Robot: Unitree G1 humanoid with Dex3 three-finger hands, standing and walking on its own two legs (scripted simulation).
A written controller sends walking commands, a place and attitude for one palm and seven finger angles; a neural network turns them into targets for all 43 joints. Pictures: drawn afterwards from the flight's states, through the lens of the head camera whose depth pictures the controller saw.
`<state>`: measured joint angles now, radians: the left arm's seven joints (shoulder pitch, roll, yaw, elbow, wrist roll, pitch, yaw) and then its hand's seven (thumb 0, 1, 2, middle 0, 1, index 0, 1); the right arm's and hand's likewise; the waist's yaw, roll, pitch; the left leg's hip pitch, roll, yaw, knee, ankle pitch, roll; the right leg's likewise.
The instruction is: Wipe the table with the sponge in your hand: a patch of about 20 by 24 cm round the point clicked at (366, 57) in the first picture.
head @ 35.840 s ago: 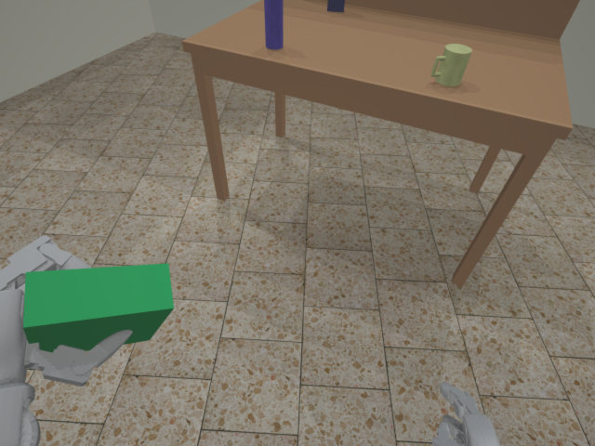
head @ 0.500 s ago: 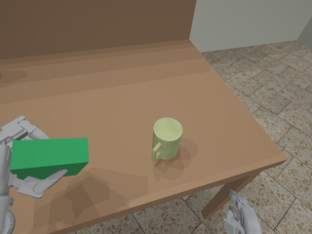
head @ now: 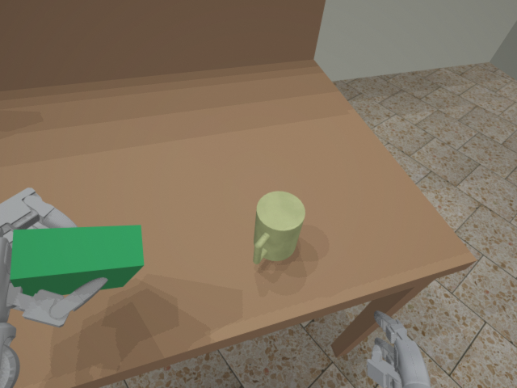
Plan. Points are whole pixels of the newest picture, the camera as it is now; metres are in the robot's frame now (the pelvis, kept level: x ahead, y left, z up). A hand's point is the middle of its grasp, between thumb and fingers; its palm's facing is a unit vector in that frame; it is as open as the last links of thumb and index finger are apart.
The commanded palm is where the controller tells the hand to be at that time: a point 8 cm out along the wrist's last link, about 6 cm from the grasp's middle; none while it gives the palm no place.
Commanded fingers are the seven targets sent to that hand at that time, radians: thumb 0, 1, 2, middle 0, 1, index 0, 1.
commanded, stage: shuffle to correct the standing spot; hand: left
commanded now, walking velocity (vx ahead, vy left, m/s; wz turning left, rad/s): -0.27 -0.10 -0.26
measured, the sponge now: (96, 262) +0.23 +0.22 +0.12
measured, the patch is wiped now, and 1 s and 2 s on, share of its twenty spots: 0.00 0.00 0.00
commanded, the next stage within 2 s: come to a stop and stand still in 0.54 s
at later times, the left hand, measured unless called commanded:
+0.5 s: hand (74, 292) +0.18 +0.21 +0.16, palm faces +0.28 -0.86 -0.43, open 9.2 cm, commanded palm +0.12 +0.26 +0.17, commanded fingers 0.00 0.10 1.30 -1.20 -1.60 -1.20 -1.60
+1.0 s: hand (74, 303) +0.17 +0.22 +0.14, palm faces +0.35 -0.83 -0.44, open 9.2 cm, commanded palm +0.10 +0.24 +0.17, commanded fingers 0.00 0.10 1.30 -1.20 -1.60 -1.20 -1.60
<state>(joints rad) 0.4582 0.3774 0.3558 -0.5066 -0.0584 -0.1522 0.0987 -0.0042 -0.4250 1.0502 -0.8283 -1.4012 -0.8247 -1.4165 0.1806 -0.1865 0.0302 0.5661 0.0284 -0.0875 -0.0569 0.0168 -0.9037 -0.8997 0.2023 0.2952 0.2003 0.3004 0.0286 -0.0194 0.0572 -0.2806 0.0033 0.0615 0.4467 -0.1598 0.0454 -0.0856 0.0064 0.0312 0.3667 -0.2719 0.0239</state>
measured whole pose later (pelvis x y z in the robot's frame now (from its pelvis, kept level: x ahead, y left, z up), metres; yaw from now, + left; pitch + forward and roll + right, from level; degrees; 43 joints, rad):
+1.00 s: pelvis -0.08 -0.03 -0.01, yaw -4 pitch +0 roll +0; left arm 0.40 0.41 0.40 -0.45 -0.01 -0.14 0.13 0.00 -0.43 1.05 -0.83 -1.40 -0.83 -1.41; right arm 0.23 -0.21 -0.03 0.63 0.01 -0.14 -0.05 0.02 -0.91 -0.90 0.20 0.29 0.20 0.30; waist 0.01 -0.05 0.07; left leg -0.21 -0.03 0.04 0.56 -0.36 0.04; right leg -0.29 -0.05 -0.01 0.61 -0.29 0.01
